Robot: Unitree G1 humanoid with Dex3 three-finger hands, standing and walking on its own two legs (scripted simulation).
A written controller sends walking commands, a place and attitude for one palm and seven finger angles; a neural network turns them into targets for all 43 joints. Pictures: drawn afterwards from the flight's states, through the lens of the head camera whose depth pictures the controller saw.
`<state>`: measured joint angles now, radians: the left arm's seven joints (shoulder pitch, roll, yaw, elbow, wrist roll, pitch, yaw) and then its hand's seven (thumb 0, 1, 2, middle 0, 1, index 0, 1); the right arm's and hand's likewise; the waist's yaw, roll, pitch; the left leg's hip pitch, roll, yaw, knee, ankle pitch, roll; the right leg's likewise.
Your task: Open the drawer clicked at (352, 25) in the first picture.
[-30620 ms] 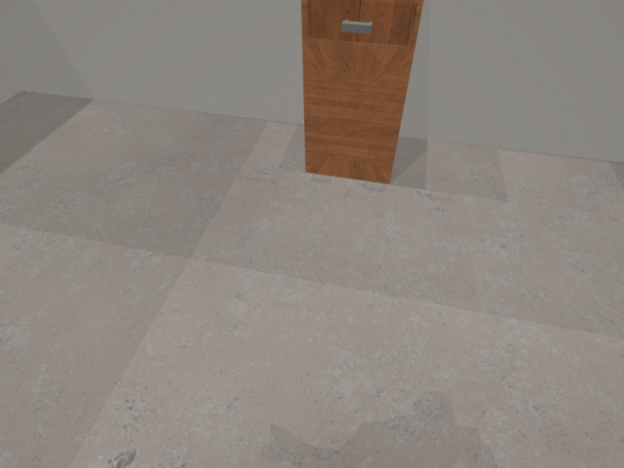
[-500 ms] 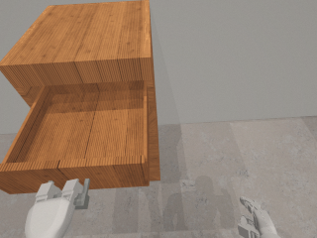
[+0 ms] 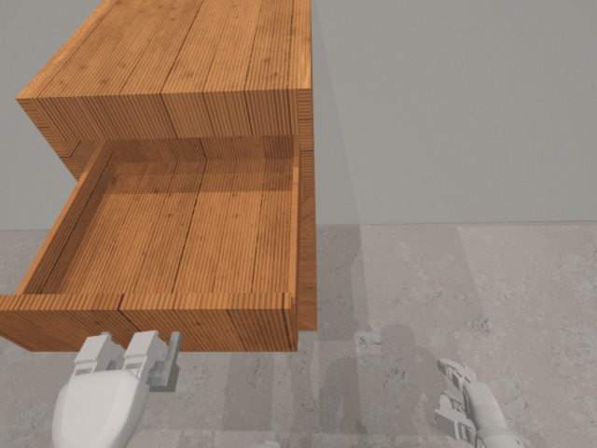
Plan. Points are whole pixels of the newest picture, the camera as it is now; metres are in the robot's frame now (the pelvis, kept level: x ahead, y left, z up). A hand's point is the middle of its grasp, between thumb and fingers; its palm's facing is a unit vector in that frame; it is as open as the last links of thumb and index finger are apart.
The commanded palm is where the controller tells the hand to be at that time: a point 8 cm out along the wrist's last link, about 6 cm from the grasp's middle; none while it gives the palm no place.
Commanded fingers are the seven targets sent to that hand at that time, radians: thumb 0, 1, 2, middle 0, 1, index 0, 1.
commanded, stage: open the thumb to release the handle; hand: left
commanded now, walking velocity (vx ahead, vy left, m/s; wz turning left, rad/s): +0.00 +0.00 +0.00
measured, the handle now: (134, 357) +0.21 +0.23 +0.03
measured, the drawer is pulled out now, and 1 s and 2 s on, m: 0.30 0.30 0.30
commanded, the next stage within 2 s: lift the hand off the handle in 0.34 s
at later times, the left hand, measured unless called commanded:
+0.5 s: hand (132, 410) +0.16 +0.22 +0.02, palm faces +0.00 -0.09 -1.00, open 13.5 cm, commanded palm +0.13 +0.22 +0.06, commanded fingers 0.00 -0.50 0.30 -0.30 -1.20 -0.30 -1.20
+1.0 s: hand (124, 394) +0.17 +0.22 +0.04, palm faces +0.05 -0.08 -1.00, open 13.5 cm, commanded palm +0.15 +0.22 +0.10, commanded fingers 0.00 -0.50 0.30 -0.30 -1.20 -0.30 -1.20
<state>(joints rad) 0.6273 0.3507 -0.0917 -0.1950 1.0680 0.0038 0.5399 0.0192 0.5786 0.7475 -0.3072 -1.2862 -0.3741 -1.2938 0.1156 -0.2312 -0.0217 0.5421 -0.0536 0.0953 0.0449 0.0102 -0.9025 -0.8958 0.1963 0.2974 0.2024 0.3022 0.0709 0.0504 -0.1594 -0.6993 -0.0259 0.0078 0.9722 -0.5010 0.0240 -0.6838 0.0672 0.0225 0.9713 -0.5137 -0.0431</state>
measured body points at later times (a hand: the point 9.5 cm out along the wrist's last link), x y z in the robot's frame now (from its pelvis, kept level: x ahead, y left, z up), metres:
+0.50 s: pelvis -0.02 -0.02 +0.02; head +0.00 -0.05 +0.47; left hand +0.15 +0.22 +0.07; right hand +0.20 -0.24 -0.08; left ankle -0.02 +0.10 -0.68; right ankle -0.02 -0.10 -0.68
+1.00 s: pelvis -0.02 -0.01 +0.02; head +0.00 -0.05 +0.47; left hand +0.16 +0.23 +0.09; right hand +0.19 -0.23 -0.08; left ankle -0.02 +0.10 -0.68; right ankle -0.02 -0.10 -0.68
